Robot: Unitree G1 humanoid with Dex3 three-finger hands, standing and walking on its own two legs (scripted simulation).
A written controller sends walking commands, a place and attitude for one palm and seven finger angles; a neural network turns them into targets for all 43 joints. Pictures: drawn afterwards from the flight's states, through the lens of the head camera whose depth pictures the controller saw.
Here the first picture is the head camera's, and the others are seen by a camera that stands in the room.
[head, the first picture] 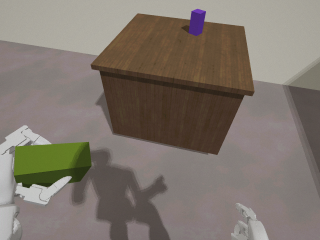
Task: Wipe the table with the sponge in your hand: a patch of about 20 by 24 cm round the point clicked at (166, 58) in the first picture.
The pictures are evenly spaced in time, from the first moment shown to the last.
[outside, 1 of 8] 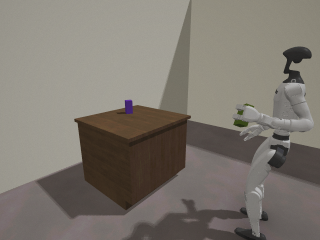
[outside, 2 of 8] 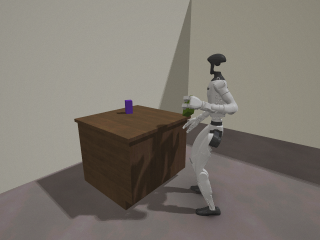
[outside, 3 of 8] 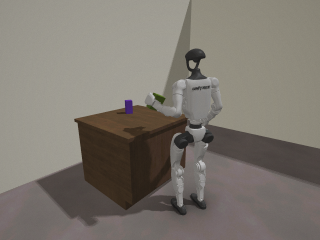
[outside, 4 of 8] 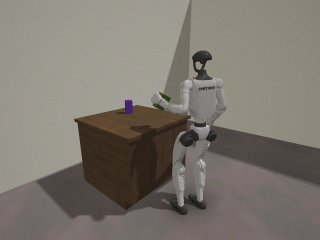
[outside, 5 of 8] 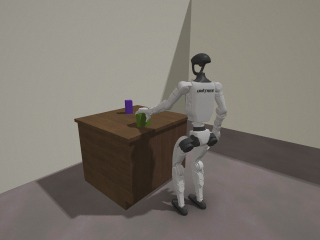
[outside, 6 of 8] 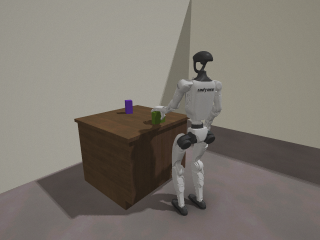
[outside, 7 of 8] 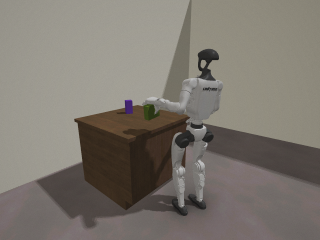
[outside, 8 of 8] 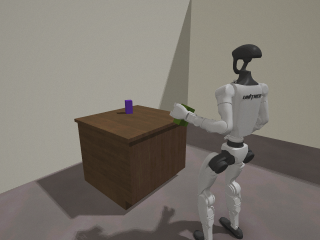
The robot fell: no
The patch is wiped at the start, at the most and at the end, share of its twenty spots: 0.00 1.00 1.00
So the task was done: yes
